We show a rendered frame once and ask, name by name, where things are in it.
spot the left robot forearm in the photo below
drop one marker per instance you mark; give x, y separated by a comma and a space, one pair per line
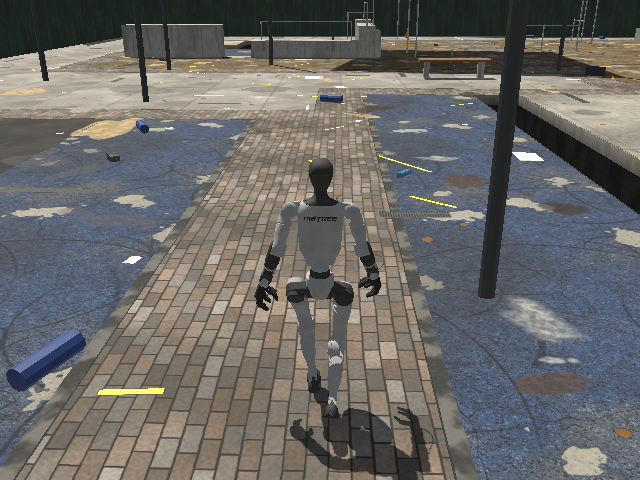
269, 268

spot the right robot hand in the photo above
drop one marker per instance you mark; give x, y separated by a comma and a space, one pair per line
367, 282

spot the right robot foot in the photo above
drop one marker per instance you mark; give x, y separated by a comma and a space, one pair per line
331, 411

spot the left robot hand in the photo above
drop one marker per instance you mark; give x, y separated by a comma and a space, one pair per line
260, 294

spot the right robot forearm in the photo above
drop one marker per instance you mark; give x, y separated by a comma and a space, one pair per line
369, 264

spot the robot left upper arm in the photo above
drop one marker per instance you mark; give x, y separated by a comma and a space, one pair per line
288, 211

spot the humanoid robot torso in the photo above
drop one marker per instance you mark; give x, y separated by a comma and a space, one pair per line
320, 236

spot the robot right upper arm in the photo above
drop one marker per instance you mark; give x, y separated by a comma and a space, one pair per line
351, 211

